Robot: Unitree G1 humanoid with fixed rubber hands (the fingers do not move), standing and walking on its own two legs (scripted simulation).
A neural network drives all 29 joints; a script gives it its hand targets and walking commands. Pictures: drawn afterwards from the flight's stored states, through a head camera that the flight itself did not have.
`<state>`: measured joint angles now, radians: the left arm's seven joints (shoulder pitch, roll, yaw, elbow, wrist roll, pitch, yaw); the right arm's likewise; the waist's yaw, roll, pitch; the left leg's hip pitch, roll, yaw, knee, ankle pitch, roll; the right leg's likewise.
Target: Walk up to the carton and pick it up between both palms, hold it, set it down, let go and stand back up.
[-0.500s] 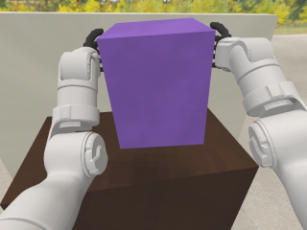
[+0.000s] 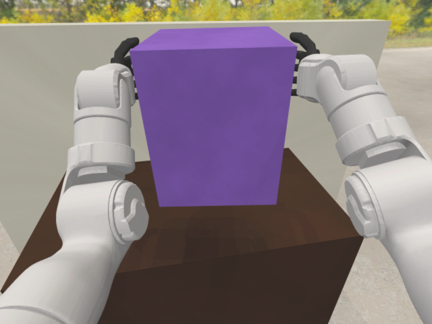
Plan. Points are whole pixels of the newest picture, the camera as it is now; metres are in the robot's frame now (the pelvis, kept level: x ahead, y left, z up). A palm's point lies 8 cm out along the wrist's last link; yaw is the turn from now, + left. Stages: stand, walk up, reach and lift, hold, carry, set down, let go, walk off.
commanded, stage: hold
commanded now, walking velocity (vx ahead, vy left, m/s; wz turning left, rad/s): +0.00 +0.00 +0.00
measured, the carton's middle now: (215, 113) +0.37 +0.02 +0.30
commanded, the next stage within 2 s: set down in 0.40 s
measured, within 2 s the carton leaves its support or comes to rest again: neither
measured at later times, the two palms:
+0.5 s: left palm (128, 73) +0.37 +0.16 +0.37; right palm (314, 66) +0.35 -0.13 +0.39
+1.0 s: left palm (110, 94) +0.41 +0.21 +0.33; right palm (273, 81) +0.39 -0.08 +0.35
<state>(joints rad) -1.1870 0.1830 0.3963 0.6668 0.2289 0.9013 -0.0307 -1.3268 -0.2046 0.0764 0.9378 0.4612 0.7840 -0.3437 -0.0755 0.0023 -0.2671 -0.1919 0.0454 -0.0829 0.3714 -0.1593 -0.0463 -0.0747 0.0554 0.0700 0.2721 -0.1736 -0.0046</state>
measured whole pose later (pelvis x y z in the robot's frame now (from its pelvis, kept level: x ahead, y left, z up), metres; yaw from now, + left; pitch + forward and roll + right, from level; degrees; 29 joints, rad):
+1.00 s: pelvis +0.01 +0.01 +0.00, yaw +0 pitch -7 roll -1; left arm -1.14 0.26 0.30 0.69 0.26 0.72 -0.11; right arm -1.30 -0.11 -0.01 1.03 0.34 0.47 -0.30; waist -0.09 -0.11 -0.10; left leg -0.05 0.02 -0.07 0.35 -0.18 -0.03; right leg 0.07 0.02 0.06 0.24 -0.19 0.01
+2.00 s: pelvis +0.01 +0.03 +0.00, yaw +0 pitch -7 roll -1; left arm -1.15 0.22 0.39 0.86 0.28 0.51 -0.10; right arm -1.12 -0.01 -0.17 0.93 0.13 0.35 -0.29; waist -0.11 -0.08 -0.02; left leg -0.05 0.00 -0.03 0.35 -0.18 0.01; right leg 0.07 -0.01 0.06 0.22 -0.18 0.04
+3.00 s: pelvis +0.02 +0.04 +0.00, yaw -1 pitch -3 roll -1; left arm -1.14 0.26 0.44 1.08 0.28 0.28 -0.15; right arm -0.97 0.18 -0.42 0.81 -0.18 0.19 -0.28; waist -0.07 -0.08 0.03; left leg -0.10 0.00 0.02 0.33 -0.17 0.01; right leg 0.01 -0.03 0.04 0.22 -0.18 0.05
